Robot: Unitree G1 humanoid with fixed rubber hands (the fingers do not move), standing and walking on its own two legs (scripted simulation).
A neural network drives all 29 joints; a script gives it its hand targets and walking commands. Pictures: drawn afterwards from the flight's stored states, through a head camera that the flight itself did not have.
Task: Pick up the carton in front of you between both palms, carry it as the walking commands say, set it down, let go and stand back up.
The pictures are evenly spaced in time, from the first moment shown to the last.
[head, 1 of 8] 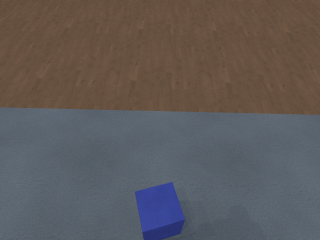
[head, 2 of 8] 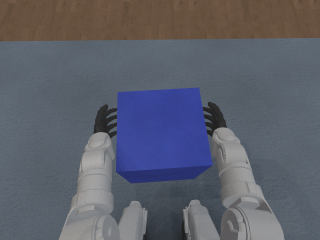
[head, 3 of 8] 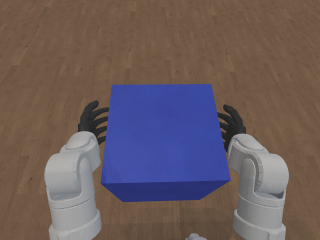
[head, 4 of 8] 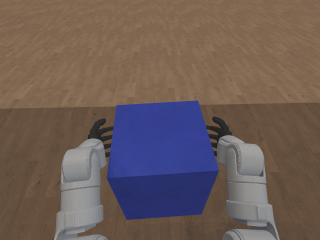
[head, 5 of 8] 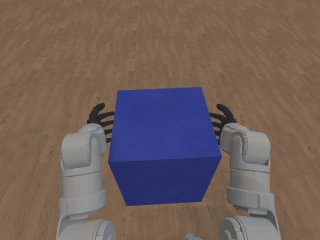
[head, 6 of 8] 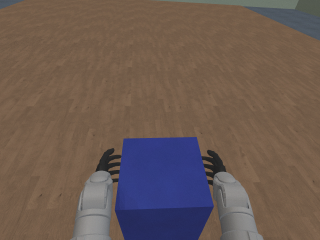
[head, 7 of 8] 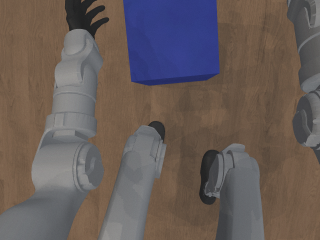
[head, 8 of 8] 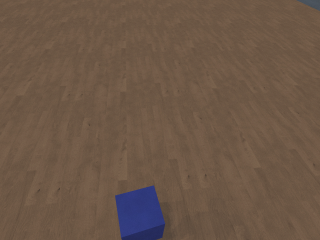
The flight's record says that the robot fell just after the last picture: no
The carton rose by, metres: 1.19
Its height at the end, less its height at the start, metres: +0.46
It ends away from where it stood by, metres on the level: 5.80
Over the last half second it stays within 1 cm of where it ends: yes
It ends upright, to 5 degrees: yes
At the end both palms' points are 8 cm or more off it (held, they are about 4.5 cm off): yes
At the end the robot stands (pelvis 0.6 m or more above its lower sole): yes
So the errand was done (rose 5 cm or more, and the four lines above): yes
